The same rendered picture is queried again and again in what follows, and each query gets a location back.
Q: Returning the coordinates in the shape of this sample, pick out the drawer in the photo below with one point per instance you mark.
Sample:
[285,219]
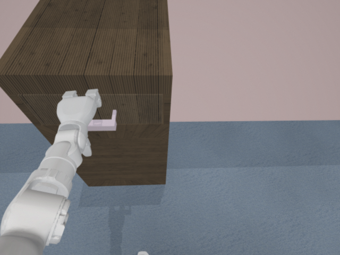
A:
[131,108]

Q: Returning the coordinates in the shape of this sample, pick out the handle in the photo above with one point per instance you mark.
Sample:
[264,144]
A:
[103,125]

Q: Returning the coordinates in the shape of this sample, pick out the cabinet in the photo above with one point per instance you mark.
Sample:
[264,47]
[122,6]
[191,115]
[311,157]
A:
[115,46]

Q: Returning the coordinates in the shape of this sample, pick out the left robot forearm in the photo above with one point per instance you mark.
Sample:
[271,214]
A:
[57,169]

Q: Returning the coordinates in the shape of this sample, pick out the robot left hand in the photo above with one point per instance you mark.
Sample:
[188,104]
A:
[79,108]

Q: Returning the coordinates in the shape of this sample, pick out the left robot upper arm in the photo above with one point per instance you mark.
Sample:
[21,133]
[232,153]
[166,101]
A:
[37,219]

